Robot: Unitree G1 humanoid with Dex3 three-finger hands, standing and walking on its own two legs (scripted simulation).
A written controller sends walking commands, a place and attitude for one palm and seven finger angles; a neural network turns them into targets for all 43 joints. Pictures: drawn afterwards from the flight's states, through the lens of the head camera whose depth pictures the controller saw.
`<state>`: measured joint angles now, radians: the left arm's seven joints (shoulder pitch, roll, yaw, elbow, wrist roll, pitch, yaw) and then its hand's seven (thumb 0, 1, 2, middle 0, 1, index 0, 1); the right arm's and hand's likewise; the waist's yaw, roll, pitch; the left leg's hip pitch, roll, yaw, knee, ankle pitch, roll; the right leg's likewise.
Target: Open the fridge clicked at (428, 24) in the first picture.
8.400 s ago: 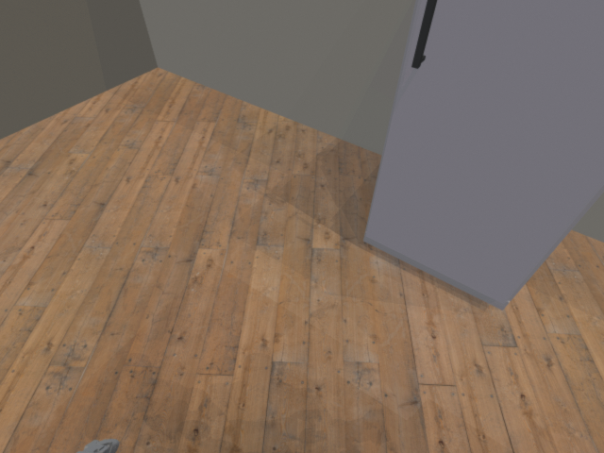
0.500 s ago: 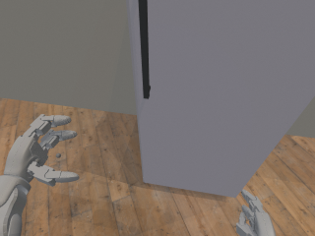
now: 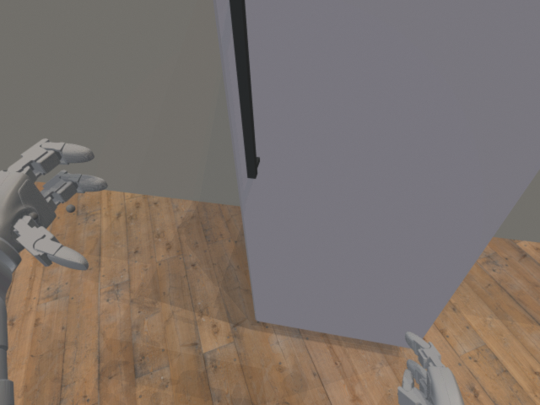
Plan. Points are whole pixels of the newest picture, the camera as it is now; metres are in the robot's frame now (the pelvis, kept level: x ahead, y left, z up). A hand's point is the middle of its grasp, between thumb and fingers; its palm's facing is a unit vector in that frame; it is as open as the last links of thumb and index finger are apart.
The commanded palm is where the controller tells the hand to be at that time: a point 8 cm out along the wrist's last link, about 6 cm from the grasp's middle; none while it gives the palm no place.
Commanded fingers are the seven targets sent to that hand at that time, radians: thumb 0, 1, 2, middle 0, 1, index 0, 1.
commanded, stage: raise the hand to about handle height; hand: left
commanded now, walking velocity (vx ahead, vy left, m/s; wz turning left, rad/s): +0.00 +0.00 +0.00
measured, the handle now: (247, 82) +0.54 +0.10 +0.25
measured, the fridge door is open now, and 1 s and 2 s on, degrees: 0 0 0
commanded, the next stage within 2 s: move the hooked fingers beside the handle in 0.46 s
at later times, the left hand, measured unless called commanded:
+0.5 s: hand (85, 203) +0.29 +0.27 +0.19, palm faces +0.01 -0.99 -0.10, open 14.0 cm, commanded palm +0.26 +0.32 +0.21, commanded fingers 0.00 -0.50 0.30 -0.30 -1.20 -0.30 -1.20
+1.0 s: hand (131, 175) +0.35 +0.24 +0.19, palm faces -0.03 -1.00 -0.06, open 14.0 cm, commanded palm +0.32 +0.29 +0.20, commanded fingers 0.00 -0.50 0.30 -0.30 -1.20 -0.30 -1.20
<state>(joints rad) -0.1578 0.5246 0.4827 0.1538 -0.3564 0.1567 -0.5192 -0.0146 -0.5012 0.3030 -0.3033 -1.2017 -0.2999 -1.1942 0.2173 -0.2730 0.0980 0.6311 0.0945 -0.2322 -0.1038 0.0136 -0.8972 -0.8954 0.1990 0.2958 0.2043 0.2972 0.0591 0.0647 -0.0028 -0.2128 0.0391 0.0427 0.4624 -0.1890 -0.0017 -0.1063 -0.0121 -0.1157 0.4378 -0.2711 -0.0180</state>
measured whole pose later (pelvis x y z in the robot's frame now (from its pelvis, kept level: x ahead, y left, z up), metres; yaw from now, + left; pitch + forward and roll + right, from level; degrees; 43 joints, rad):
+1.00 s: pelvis +0.02 +0.00 +0.00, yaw -1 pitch -2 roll +0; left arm -0.34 0.46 0.39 0.29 -0.29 0.20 -0.42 -0.02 -0.50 0.30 -0.30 -1.20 -0.30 -1.20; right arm 0.21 -0.27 0.08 0.62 0.10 -0.18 -0.10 0.01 -0.90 -0.90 0.20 0.30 0.20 0.30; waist 0.02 0.05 -0.02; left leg -0.21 0.04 0.06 0.45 -0.20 0.00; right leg -0.13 -0.02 -0.09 0.44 -0.29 -0.02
